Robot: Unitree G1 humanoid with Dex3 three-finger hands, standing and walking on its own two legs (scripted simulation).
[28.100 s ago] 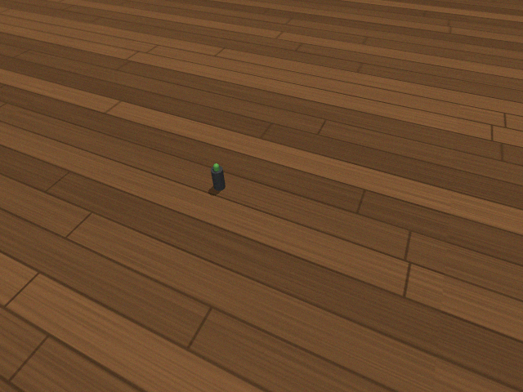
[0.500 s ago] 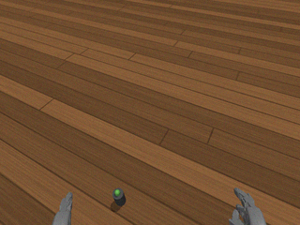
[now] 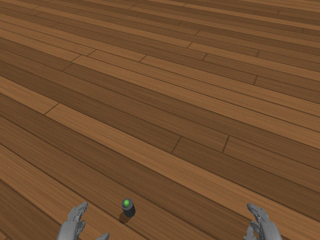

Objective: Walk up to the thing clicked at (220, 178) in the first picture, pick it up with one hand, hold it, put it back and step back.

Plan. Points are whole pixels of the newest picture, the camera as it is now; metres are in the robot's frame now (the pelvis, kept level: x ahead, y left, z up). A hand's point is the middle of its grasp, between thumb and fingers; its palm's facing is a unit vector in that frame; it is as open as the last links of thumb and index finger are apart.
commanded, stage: stand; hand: left
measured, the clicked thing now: (128, 207) +0.43 +0.20 -0.64
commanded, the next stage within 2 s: none
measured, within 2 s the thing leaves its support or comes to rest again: neither
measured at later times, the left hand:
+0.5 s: hand out of the picture +0.06 +0.25 -0.11, palm faces +0.01 -0.94 -0.34, open 7.4 cm
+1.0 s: hand out of the picture +0.03 +0.25 -0.11, palm faces -0.01 -0.94 -0.35, open 7.4 cm
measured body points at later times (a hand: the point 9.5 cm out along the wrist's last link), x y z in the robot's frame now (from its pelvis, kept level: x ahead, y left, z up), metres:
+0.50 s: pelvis -0.01 +0.01 +0.04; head -0.01 +0.01 +0.49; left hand +0.06 +0.30 -0.09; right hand +0.06 -0.28 -0.09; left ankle +0.02 +0.12 -0.69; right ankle +0.02 -0.13 -0.69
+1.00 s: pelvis -0.01 +0.00 +0.05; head -0.01 +0.00 +0.50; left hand +0.03 +0.30 -0.08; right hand +0.04 -0.29 -0.09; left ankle +0.02 +0.12 -0.69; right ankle +0.02 -0.13 -0.69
